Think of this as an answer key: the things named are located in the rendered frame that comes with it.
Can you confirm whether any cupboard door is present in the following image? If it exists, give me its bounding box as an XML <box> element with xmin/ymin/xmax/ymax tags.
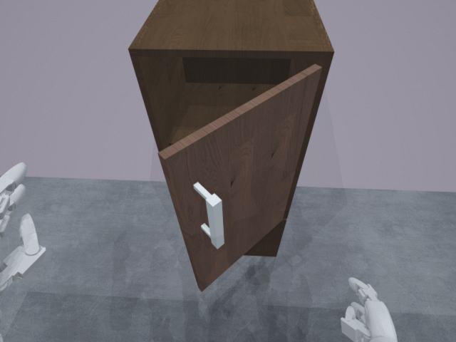
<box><xmin>158</xmin><ymin>64</ymin><xmax>323</xmax><ymax>292</ymax></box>

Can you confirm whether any robot right hand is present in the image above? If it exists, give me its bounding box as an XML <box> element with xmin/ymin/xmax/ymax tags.
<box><xmin>341</xmin><ymin>277</ymin><xmax>398</xmax><ymax>342</ymax></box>

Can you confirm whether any handle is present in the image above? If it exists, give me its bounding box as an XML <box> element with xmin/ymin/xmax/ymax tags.
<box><xmin>193</xmin><ymin>182</ymin><xmax>224</xmax><ymax>249</ymax></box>

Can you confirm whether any robot left hand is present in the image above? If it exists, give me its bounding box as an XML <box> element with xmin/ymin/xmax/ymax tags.
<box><xmin>0</xmin><ymin>162</ymin><xmax>46</xmax><ymax>296</ymax></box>

